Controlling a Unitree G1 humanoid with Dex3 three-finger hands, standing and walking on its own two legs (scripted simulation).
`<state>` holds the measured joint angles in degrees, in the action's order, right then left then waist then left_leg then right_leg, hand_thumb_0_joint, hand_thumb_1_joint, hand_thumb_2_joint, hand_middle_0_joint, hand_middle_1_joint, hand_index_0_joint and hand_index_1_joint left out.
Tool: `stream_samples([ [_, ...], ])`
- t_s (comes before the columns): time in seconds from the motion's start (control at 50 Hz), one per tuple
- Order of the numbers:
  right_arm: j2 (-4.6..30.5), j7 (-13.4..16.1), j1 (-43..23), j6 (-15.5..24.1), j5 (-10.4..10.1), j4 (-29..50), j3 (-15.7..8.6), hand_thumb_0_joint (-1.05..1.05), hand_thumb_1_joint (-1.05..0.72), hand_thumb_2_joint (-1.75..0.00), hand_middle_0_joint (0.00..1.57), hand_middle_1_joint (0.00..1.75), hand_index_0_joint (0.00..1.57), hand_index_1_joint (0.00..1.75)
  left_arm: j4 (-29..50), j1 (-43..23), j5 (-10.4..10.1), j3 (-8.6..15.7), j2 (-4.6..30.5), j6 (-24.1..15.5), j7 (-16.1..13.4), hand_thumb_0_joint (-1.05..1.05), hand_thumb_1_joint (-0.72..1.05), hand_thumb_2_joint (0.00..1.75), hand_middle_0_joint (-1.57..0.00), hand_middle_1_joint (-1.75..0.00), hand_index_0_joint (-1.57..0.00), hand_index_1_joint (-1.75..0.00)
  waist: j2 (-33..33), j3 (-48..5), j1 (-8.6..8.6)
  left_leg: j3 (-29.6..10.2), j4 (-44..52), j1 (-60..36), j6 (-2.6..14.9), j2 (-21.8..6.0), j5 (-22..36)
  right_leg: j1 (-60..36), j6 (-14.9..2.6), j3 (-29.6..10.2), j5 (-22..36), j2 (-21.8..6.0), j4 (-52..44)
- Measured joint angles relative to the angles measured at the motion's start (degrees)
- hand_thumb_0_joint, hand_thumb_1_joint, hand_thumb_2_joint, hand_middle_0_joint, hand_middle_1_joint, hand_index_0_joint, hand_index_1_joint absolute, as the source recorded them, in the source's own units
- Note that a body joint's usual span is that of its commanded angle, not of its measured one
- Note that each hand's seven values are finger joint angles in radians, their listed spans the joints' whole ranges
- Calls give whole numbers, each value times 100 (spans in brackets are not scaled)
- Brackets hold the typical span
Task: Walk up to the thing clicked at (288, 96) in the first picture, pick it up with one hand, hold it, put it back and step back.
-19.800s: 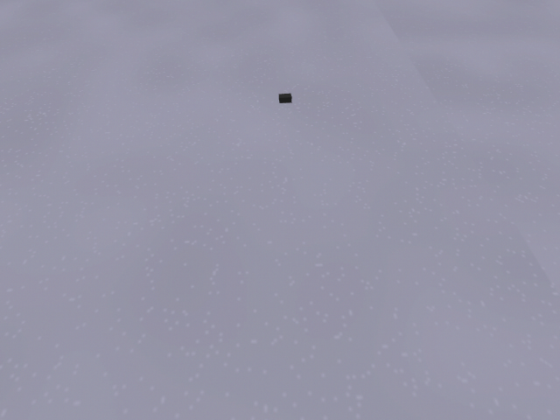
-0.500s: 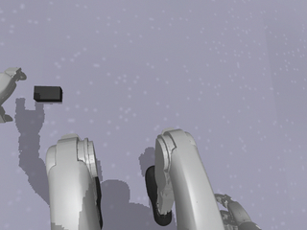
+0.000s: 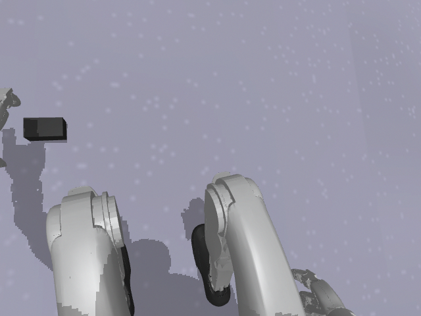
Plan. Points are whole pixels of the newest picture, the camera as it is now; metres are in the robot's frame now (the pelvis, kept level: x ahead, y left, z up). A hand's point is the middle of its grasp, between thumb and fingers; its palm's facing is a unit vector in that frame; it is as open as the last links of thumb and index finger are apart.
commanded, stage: rise first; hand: left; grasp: from above
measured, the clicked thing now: (46, 129) +0.47 +0.30 -0.30
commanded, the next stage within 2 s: approach in 1.34 s
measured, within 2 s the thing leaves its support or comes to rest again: neither
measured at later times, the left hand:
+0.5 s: hand (1, 136) +0.42 +0.34 -0.19, palm faces -0.44 -0.08 -0.90, open 13.1 cm
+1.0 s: hand (1, 132) +0.43 +0.34 -0.18, palm faces -0.45 -0.08 -0.89, open 13.2 cm
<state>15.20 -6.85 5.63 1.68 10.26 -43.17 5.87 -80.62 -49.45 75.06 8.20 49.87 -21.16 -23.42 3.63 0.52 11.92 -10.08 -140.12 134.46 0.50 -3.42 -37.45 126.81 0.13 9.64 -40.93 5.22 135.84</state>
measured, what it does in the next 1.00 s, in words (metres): stands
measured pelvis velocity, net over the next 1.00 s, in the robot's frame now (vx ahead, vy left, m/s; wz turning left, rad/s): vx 0.00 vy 0.00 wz -0.01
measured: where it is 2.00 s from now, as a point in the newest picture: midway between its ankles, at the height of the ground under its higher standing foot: (168, 285)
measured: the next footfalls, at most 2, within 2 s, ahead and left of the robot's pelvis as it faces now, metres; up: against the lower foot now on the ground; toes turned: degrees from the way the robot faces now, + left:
none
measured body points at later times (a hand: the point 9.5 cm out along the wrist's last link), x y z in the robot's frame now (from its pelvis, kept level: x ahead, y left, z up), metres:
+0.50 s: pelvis +0.00 +0.00 +0.00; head +0.23 +0.11 +0.37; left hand +0.44 +0.34 -0.13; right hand +0.08 -0.26 -0.10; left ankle +0.08 +0.13 -0.29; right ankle +0.09 -0.10 -0.29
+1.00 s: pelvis +0.00 +0.00 +0.00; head +0.23 +0.10 +0.37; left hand +0.45 +0.34 -0.13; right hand +0.07 -0.26 -0.10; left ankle +0.08 +0.13 -0.29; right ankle +0.09 -0.10 -0.29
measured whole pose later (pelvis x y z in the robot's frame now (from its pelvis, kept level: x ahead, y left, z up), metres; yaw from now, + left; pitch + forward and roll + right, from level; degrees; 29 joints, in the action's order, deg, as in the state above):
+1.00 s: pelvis +0.00 +0.00 +0.00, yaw -1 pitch +30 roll -10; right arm 15.4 -7.3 6.4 3.2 10.2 -42.0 8.4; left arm -81.6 -50.9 74.6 6.8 50.4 -20.1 -23.4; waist 3.9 1.5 13.4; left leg -10.9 -141.0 134.7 0.5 -3.3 -37.2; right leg 126.9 0.3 10.2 -40.4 5.5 136.2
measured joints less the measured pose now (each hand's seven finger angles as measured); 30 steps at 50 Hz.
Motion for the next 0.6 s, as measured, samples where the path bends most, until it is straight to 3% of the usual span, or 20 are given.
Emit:
stream_samples([
  [0.42,-49,-33,-11,131,0,48,131,0,-92,-90,20,30,20,30,-189,-98,91,-158,-70,142,-219,0,-32,83,-26,-83,-27,-82,48,-33,97,-18,-43,26,25,7,-10,-8,34,11,-7,10,4],
  [0.6,-26,-47,14,170,-6,84,160,0,-92,-90,20,30,20,30,-172,-119,13,-116,-30,259,-159,0,-35,86,-23,-87,-24,-86,23,37,150,-28,-49,30,16,3,-5,14,28,19,10,17,15],
])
